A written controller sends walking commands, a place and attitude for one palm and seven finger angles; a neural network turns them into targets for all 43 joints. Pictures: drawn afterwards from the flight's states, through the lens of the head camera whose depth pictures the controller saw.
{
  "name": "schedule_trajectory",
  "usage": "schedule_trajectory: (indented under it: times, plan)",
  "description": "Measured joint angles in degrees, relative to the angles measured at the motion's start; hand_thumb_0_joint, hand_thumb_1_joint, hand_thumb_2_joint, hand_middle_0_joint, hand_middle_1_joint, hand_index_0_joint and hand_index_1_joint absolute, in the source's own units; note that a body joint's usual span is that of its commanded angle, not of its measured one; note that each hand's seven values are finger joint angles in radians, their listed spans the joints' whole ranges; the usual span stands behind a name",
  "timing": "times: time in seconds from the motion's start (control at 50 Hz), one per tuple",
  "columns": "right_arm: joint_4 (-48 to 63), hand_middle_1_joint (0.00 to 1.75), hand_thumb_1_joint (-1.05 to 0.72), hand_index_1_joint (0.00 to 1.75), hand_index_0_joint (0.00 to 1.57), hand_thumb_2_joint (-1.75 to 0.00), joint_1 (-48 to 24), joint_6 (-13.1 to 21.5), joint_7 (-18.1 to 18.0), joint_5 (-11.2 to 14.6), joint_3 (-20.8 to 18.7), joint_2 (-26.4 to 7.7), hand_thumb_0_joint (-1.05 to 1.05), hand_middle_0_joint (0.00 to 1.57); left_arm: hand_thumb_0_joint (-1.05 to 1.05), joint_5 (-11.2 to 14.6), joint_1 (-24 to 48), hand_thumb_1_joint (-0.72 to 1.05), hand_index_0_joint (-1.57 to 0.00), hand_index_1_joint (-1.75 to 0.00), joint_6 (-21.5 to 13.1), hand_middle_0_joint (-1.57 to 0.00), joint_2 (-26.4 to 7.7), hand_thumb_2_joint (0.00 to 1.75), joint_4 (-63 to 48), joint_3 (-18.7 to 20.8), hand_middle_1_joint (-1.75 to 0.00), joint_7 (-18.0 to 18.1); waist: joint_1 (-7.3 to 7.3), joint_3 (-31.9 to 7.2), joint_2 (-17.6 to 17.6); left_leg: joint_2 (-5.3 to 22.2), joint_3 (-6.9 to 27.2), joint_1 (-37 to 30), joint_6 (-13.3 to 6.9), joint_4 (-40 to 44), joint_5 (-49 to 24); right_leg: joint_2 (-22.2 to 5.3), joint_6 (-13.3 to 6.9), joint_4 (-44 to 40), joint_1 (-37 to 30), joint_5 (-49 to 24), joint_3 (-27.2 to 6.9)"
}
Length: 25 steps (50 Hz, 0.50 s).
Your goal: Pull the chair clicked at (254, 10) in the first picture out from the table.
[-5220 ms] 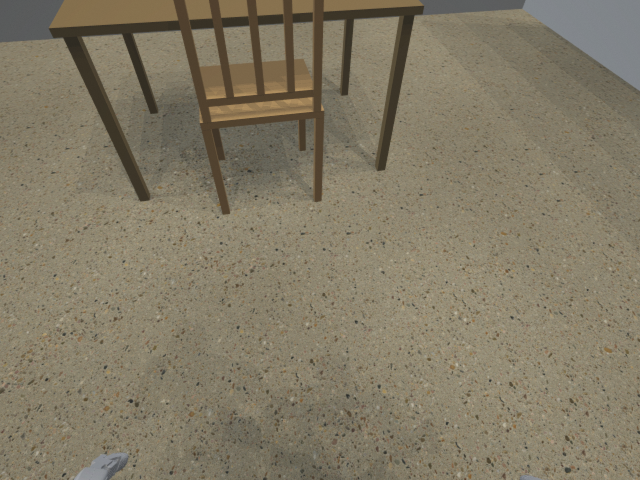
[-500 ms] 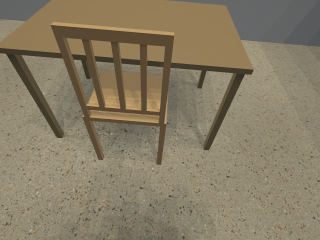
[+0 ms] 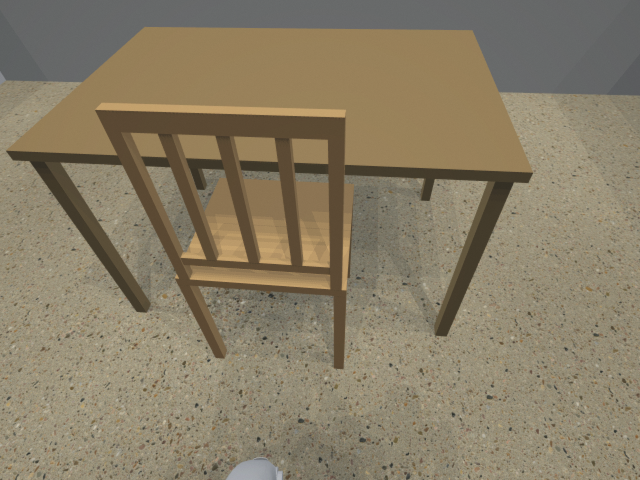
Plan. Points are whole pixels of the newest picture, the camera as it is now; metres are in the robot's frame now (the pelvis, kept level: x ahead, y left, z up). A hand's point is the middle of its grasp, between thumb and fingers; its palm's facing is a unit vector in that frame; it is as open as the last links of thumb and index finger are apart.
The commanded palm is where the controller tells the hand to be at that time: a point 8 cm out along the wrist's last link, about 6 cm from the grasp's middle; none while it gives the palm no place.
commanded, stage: take the last steps up to it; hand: left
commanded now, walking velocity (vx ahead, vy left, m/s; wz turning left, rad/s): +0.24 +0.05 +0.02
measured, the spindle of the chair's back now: (241, 206) +0.63 +0.20 -0.06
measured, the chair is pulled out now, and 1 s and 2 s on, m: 0.00 0.00 0.00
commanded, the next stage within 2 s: come to a stop and stand still in 0.24 s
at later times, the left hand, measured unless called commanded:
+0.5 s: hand (162, 462) +0.19 +0.26 -0.19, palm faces +0.03 -0.98 -0.20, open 7.4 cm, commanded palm none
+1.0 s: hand (178, 461) +0.19 +0.24 -0.18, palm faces +0.00 -0.97 -0.25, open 7.4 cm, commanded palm none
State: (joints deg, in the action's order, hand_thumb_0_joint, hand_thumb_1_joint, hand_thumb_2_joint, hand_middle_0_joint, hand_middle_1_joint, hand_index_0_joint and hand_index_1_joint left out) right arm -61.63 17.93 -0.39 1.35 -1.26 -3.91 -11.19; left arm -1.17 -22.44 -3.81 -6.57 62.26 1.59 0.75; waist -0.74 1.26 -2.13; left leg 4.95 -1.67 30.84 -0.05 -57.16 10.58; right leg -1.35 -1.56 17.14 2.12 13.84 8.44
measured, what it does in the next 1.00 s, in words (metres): walks ahead: left foot, then right foot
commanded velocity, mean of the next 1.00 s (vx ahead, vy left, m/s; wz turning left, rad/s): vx -0.01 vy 0.00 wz -0.01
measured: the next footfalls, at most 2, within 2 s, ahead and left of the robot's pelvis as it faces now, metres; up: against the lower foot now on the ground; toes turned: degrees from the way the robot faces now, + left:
left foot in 0.22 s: +0.20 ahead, +0.16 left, +0.00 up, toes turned +7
right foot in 0.72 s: +0.19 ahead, -0.04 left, +0.00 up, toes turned +2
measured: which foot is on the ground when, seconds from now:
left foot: up 0.00-0.20, down 0.22-0.74, up 0.76-1.00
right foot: down 0.00-0.22, up 0.24-0.70, down 0.72-1.00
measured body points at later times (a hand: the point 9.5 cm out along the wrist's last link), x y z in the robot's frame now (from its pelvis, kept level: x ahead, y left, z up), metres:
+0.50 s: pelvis +0.14 +0.08 -0.01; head +0.17 +0.10 +0.44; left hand +0.18 +0.32 -0.17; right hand +0.21 -0.15 -0.15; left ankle +0.16 +0.15 -0.75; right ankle +0.15 -0.04 -0.70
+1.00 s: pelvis +0.12 +0.05 -0.01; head +0.15 +0.04 +0.44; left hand +0.19 +0.29 -0.16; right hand +0.13 -0.17 -0.18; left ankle +0.08 +0.18 -0.72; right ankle +0.15 -0.05 -0.75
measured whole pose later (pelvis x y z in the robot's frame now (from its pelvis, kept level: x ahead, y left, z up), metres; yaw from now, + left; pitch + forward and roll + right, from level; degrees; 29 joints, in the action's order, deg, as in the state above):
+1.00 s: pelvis +0.12 +0.05 -0.01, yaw -2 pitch -1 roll +1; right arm -61.8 13.8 -2.7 -1.1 0.1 -2.8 -9.4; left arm -1.6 -10.6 0.3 -8.9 59.4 1.8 2.5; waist 0.1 3.4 -1.1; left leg 0.8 -1.5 14.1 2.4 -40.6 26.3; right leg -1.5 -1.8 28.0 15.3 12.1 3.7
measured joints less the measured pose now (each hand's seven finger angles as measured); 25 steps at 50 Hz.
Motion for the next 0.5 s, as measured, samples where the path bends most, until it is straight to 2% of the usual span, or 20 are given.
schedule_trajectory:
  times: [0.1, 0.16, 0.2, 0.22, 0.24, 0.28, 0.3, 0.34, 0.4, 0.5]
  plan:
    - [0.89, 0.3, -0.91, 0.3, 0.19, -0.9, -3.98, 0.13, 0.41, 0.08, 0.26, 0.3, 0.01, 0.19, 0.0, -0.26, -1.99, 0.91, -0.2, -0.3, -0.38, -0.2, 1.07, 0.89, 1.84, -0.29, -0.3, 0.01, 1.62, 1.32, 0.16, 0.81, -1.66, 0.12, 0.15, 10.35, -1.14, -0.5, 1.66, -1.42, -2.8, 1.86, 0.55]
    - [1.66, 0.3, -0.91, 0.3, 0.19, -0.9, -6.46, 0.7, 0.62, 0.19, 0.7, 0.83, 0.01, 0.19, 0.0, -0.47, -2.72, 0.9, -0.2, -0.3, -0.05, -0.2, 1.01, 0.89, 2.57, -0.11, -0.3, 0.13, 2.85, 2.06, 0.71, -0.22, -2.86, -2.68, -0.83, 17.0, 0.13, -1.26, 3.2, 0.27, -3.7, 4.6, 0.72]
    - [2.47, 0.3, -0.91, 0.3, 0.19, -0.9, -7.76, 1.68, 0.54, 0.09, 1.11, 1.22, 0.01, 0.19, 0.0, -0.44, -3.38, 0.9, -0.2, -0.3, 0.31, -0.2, 0.7, 0.89, 2.99, 0.14, -0.3, 0.25, 3.35, 2.37, 1.32, -1.43, -3.53, -6.41, -1.59, 22.45, -0.42, -2.14, 4.36, 4.3, -3.21, 7.94, 0.42]
    - [3.0, 0.3, -0.91, 0.3, 0.19, -0.9, -8.28, 2.49, 0.38, -0.12, 1.27, 1.37, 0.01, 0.2, 0.0, -0.3, -3.68, 0.9, -0.2, -0.3, 0.56, -0.2, 0.52, 0.89, 3.22, 0.23, -0.3, 0.27, 3.28, 2.5, 1.61, -1.83, -3.75, -7.98, -2.2, 24.08, -1.72, -2.76, 4.23, 8.99, -1.68, 10.45, 0.07]
    - [3.33, 0.3, -0.91, 0.3, 0.19, -0.9, -9.02, 3.19, 0.0, -0.28, 1.34, 1.91, 0.0, 0.2, 0.0, -0.02, -2.99, 0.9, -0.2, -0.3, 1.08, -0.2, 0.04, 0.89, 3.64, 0.34, -0.3, 0.26, 3.16, 3.09, 2.64, -2.56, -4.33, -7.77, -2.74, 22.31, -0.28, -3.7, 3.24, 16.57, 1.19, 13.21, -1.1]
    - [3.89, 0.3, -0.91, 0.3, 0.19, -0.9, -9.84, 3.81, -0.72, -0.07, 1.88, 2.92, 0.0, 0.2, 0.01, 0.15, -1.16, 0.9, -0.2, -0.3, 2.02, -0.2, -0.93, 0.89, 3.88, 0.61, -0.3, 0.43, 3.37, 3.9, 4.03, -3.33, -5.74, -9.03, -3.51, 21.06, 3.15, -3.35, 1.22, 33.16, 8.27, 16.23, -4.71]
    - [3.94, 0.3, -0.91, 0.3, 0.19, -0.9, -9.88, 3.93, -1.05, 0.04, 2.13, 3.37, 0.0, 0.2, 0.01, 0.19, -0.26, 0.9, -0.2, -0.3, 2.23, -0.2, -1.39, 0.89, 3.8, 0.73, -0.3, 0.51, 3.38, 3.83, 4.46, -3.61, -6.39, -10.27, -3.75, 22.05, 3.8, -3.05, 0.71, 39.5, 11.62, 15.84, -5.39]
    - [4.08, 0.3, -0.92, 0.3, 0.2, -0.9, -9.66, 4.37, -1.97, 0.55, 1.85, 4.01, 0.0, 0.2, 0.01, 0.12, 1.75, 0.91, -0.2, -0.3, 2.36, -0.2, -2.19, 0.89, 3.32, 1.08, -0.3, 0.48, 3.19, 3.42, 5.02, -4.26, -7.59, -13.1, -3.59, 25.58, 3.13, -2.97, 0.57, 46.5, 17.26, 12.63, -5.51]
    - [3.87, 0.3, -0.94, 0.3, 0.2, -0.9, -9.12, 4.89, -2.96, 0.79, 1.81, 3.49, -0.02, 0.2, 0.01, 0.1, 5.14, 0.91, -0.19, -0.3, 2.6, -0.2, -2.98, 0.89, 1.88, 1.3, -0.3, 0.63, 2.47, 2.65, 5.1, -5.48, -8.53, -16.84, -4.46, 31.01, 1.55, -3.02, 1.42, 46.11, 22.27, 8.07, -5.13]
    - [1.97, 0.3, -0.94, 0.3, 0.2, -0.9, -7.78, 3.15, -3.56, 0.52, 2.4, 2.77, -0.02, 0.2, 0.0, 0.01, 10.26, 0.91, -0.19, -0.3, 3.74, -0.2, -3.77, 0.9, -1.2, 1.07, -0.3, 1.41, 1.59, 1.77, 4.81, -6.4, -8.12, -19.95, -4.63, 34.29, 1.12, -2.09, 2.75, 33.89, 22.39, 5.01, -5.61]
